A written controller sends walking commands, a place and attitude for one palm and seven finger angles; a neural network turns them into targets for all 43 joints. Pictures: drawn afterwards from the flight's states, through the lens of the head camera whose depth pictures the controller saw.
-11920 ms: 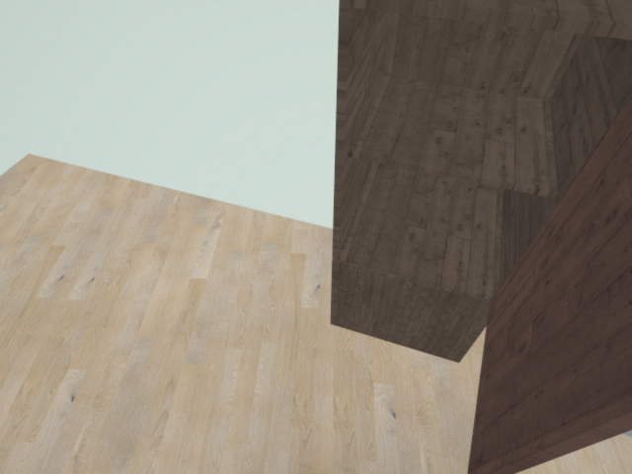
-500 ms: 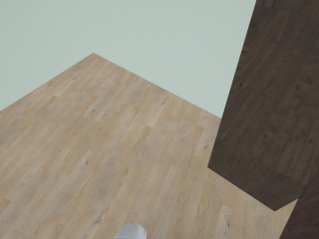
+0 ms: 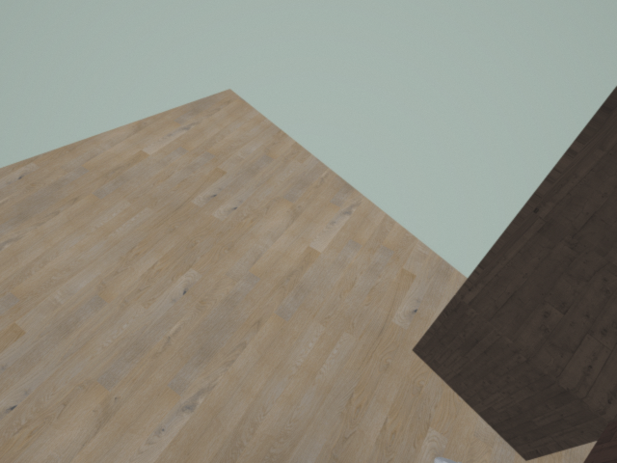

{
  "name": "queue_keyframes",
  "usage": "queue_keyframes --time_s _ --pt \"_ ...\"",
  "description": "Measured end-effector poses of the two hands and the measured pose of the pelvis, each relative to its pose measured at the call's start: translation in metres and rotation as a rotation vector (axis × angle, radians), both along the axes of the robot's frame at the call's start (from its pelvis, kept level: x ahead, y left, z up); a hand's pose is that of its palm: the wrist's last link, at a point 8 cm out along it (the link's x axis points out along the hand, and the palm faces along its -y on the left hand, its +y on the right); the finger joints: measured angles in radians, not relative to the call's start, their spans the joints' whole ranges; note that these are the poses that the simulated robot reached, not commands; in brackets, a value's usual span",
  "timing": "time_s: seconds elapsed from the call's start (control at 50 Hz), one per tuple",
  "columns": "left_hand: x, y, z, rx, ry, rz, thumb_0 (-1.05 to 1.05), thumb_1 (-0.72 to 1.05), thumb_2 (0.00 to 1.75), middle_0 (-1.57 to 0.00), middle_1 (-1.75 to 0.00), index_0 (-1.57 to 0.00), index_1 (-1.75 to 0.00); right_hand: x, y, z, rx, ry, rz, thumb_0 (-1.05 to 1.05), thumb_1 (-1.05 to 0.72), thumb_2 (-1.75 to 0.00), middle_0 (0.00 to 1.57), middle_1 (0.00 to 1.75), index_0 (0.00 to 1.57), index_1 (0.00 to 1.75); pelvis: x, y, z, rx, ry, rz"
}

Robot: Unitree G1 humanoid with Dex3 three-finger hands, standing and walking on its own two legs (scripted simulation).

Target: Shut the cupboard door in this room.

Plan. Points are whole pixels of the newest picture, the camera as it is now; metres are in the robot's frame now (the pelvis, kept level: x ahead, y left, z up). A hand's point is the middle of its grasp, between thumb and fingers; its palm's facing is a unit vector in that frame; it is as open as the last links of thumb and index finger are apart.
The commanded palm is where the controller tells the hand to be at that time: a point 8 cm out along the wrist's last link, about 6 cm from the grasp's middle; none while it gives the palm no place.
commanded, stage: turn or walk to find it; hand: left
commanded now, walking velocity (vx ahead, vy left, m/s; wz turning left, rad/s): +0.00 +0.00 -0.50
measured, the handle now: out of the picture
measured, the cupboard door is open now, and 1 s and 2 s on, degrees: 87 87 87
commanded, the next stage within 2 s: stand and wait in 1.10 s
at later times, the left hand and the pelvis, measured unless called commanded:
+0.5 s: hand out of the picture +0.08 +0.14 -0.16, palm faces -0.21 -0.94 -0.28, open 7.4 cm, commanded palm none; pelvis -0.03 -0.04 +0.00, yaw -15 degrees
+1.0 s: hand out of the picture +0.13 +0.16 -0.18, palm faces -0.38 -0.90 -0.22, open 7.4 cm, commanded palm none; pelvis -0.02 +0.00 +0.00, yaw -25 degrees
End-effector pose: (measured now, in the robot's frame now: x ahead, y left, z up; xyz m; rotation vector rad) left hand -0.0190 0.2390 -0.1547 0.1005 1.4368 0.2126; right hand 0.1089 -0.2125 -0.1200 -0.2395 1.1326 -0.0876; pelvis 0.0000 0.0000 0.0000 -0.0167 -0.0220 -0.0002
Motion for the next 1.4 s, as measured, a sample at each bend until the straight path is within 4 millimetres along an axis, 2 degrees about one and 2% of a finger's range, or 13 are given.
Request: queue_keyframes --time_s 0.14,0.24,0.34,0.42,0.52,0.64,0.78,0.84,0.96,1.04,1.14,1.26,1.4 --pt "0.027 -0.006 0.004 -0.017 -0.021 -0.081 0.00 0.91 0.89 -0.20 -0.30 -0.20 -0.30 -0.046 -0.014 -0.006 -0.005 0.037 -0.129 -0.01 -0.93 -0.90 0.20 0.30 0.20 0.30 -0.008 0.002 0.001 -0.001 0.002 -0.065" --pt "0.057 -0.016 0.009 0.001 -0.060 -0.167 0.00 0.91 0.89 -0.20 -0.30 -0.20 -0.30 -0.099 -0.036 -0.018 -0.004 0.117 -0.229 -0.01 -0.92 -0.90 0.20 0.30 0.20 0.30 -0.016 -0.007 -0.002 0.004 0.008 -0.122" --pt "0.090 -0.032 0.013 0.047 -0.138 -0.257 0.00 0.91 0.89 -0.20 -0.30 -0.20 -0.30 -0.156 -0.061 -0.038 0.016 0.205 -0.325 0.00 -0.91 -0.90 0.20 0.30 0.20 0.30 -0.023 -0.026 -0.013 0.028 0.017 -0.181" --pt "0.102 -0.045 0.024 0.072 -0.172 -0.311 0.00 0.91 0.89 -0.20 -0.30 -0.20 -0.30 -0.183 -0.073 -0.039 0.022 0.259 -0.382 0.01 -0.91 -0.90 0.20 0.30 0.20 0.30 -0.029 -0.035 -0.009 0.023 0.019 -0.217" --pt "0.107 -0.054 0.032 0.075 -0.165 -0.358 0.00 0.91 0.89 -0.20 -0.30 -0.21 -0.30 -0.188 -0.081 -0.030 0.032 0.229 -0.418 0.01 -0.91 -0.90 0.20 0.30 0.19 0.30 -0.034 -0.041 -0.001 0.038 0.026 -0.264" --pt "0.115 -0.055 0.031 0.054 -0.162 -0.408 0.00 0.90 0.89 -0.20 -0.30 -0.21 -0.30 -0.173 -0.081 -0.024 0.024 0.162 -0.440 0.01 -0.91 -0.90 0.20 0.30 0.19 0.30 -0.034 -0.037 0.001 0.042 0.038 -0.323" --pt "0.127 -0.036 0.014 0.025 -0.130 -0.452 0.00 0.90 0.89 -0.20 -0.30 -0.21 -0.30 -0.140 -0.068 -0.012 -0.017 0.039 -0.466 0.01 -0.91 -0.90 0.20 0.30 0.20 0.30 -0.028 -0.015 -0.005 0.027 0.054 -0.401" --pt "0.140 -0.025 0.003 0.013 -0.128 -0.469 0.00 0.90 0.89 -0.20 -0.30 -0.21 -0.30 -0.136 -0.057 -0.007 -0.044 -0.001 -0.477 0.01 -0.91 -0.90 0.20 0.30 0.20 0.30 -0.025 -0.004 -0.010 0.024 0.051 -0.429" --pt "0.162 -0.025 0.008 0.005 -0.153 -0.511 0.00 0.91 0.89 -0.20 -0.30 -0.20 -0.30 -0.154 -0.032 0.001 -0.042 0.048 -0.491 0.00 -0.90 -0.90 0.20 0.30 0.20 0.30 -0.019 0.002 -0.001 0.010 0.046 -0.436" --pt "0.166 -0.035 0.013 -0.004 -0.169 -0.518 0.00 0.91 0.89 -0.19 -0.30 -0.20 -0.30 -0.173 -0.015 -0.007 0.005 0.119 -0.507 0.00 -0.91 -0.90 0.20 0.30 0.20 0.30 -0.016 0.001 0.002 0.014 0.043 -0.418" --pt "0.165 -0.057 0.018 -0.004 -0.187 -0.518 0.00 0.91 0.89 -0.19 -0.30 -0.20 -0.30 -0.207 -0.010 -0.022 0.064 0.213 -0.528 0.00 -0.92 -0.90 0.20 0.30 0.20 0.30 -0.020 -0.008 -0.001 0.032 0.041 -0.383" --pt "0.146 -0.076 0.027 0.017 -0.212 -0.509 0.00 0.91 0.89 -0.20 -0.30 -0.20 -0.30 -0.236 -0.016 -0.039 0.124 0.287 -0.537 0.01 -0.91 -0.90 0.20 0.30 0.20 0.30 -0.026 -0.023 -0.003 0.035 0.030 -0.359" --pt "0.113 -0.069 0.020 0.023 -0.171 -0.443 0.00 0.92 0.89 -0.20 -0.30 -0.21 -0.30 -0.230 -0.027 -0.039 0.107 0.270 -0.504 0.01 -0.91 -0.90 0.20 0.30 0.20 0.30 -0.030 -0.030 -0.005 0.027 0.006 -0.332"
